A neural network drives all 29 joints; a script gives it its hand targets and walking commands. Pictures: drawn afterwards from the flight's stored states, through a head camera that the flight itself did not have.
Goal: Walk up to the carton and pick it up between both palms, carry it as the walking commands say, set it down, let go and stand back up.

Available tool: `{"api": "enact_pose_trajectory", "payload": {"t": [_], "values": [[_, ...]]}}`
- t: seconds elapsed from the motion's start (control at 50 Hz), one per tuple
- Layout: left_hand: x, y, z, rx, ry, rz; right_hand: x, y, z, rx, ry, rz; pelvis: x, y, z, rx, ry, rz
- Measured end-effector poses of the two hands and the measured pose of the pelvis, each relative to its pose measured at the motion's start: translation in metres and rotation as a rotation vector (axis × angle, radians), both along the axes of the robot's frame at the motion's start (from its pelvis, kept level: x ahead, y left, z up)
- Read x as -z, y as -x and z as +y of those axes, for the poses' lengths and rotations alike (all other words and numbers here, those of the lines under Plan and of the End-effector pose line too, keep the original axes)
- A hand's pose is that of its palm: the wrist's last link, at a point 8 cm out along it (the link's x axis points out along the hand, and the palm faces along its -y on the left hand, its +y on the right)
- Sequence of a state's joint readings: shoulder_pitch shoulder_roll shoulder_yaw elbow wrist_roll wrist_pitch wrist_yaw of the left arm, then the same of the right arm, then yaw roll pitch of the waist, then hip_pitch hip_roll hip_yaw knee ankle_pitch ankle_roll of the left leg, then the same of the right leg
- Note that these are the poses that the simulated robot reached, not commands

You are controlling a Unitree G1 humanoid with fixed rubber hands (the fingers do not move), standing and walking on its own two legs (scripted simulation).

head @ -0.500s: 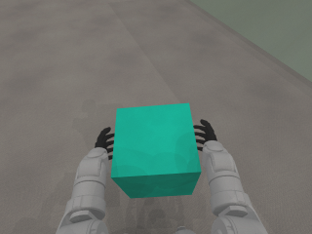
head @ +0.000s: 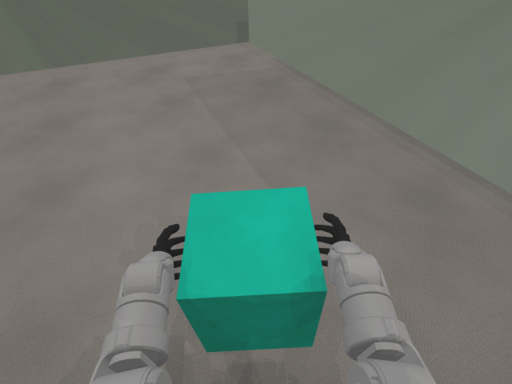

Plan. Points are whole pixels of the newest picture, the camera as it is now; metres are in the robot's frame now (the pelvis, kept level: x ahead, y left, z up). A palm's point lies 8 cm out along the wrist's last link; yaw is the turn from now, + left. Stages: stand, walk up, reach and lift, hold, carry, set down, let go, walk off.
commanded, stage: reach and lift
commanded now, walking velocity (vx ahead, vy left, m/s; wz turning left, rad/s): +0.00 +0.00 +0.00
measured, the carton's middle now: (254, 273) +0.35 +0.01 -0.01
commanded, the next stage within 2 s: hold in 1.42 s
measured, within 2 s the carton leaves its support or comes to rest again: neither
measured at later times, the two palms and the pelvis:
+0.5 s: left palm (165, 263) +0.32 +0.16 +0.06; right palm (342, 255) +0.33 -0.14 +0.06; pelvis +0.00 +0.01 +0.01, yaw +0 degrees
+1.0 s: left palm (164, 270) +0.30 +0.16 +0.06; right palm (346, 264) +0.31 -0.14 +0.06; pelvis -0.01 +0.00 +0.01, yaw +0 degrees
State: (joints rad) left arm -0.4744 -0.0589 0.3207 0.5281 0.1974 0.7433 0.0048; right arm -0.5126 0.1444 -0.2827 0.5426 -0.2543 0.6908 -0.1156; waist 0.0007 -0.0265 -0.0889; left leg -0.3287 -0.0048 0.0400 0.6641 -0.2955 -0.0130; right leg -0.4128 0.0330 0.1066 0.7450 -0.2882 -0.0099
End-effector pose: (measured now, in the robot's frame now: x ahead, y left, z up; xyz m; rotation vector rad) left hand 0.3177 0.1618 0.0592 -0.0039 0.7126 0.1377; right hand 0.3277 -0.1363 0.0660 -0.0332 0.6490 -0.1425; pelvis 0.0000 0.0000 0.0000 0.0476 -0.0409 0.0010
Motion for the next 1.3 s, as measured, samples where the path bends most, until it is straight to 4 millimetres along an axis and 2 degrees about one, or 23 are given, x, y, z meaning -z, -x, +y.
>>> {"api": "enact_pose_trajectory", "payload": {"t": [0.22, 0.38, 0.54, 0.96, 1.3], "values": [[-0.010, 0.002, 0.002, -0.005, 0.004, -0.002, -0.014, -0.001, 0.003, -0.001, 0.002, -0.001, -0.001, 0.003, 0.002, 0.002, 0.003, -0.035], [-0.003, -0.003, 0.001, 0.002, 0.001, 0.025, -0.005, -0.004, 0.001, 0.004, 0.003, 0.026, -0.003, -0.001, 0.005, 0.001, 0.007, -0.027], [0.000, -0.002, -0.004, 0.025, -0.013, 0.043, 0.003, 0.005, -0.004, 0.014, 0.006, 0.045, -0.006, -0.004, 0.006, 0.001, 0.010, -0.022], [-0.003, 0.014, -0.006, 0.032, -0.029, 0.031, 0.002, 0.022, -0.006, 0.016, -0.005, 0.035, -0.006, 0.007, 0.005, 0.002, 0.008, -0.040], [-0.001, 0.017, -0.008, 0.042, -0.027, 0.029, 0.001, 0.026, -0.008, 0.028, -0.003, 0.032, -0.006, 0.007, 0.005, 0.002, 0.008, -0.040]]}}
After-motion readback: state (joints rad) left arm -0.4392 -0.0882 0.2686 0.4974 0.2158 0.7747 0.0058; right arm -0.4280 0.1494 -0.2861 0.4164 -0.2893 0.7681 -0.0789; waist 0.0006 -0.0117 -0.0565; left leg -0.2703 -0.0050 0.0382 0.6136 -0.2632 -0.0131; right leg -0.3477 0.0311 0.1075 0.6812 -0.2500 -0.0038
